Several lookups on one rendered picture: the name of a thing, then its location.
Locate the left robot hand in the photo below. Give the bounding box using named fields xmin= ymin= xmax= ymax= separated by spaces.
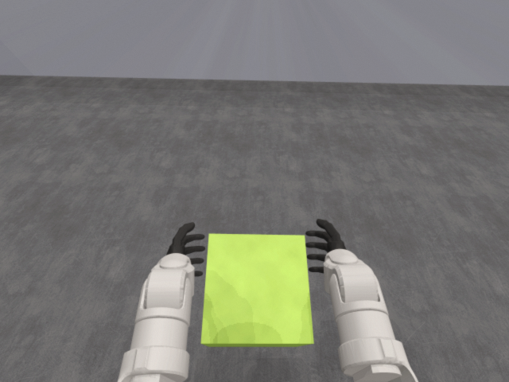
xmin=166 ymin=222 xmax=205 ymax=277

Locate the right robot forearm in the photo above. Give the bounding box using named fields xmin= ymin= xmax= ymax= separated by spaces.
xmin=324 ymin=249 xmax=418 ymax=382

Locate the carton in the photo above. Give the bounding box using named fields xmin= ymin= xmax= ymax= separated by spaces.
xmin=201 ymin=234 xmax=314 ymax=347

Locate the left robot forearm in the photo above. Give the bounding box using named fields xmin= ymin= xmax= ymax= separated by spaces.
xmin=117 ymin=253 xmax=195 ymax=382

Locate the right robot hand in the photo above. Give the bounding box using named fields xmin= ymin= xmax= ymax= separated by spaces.
xmin=305 ymin=219 xmax=347 ymax=273

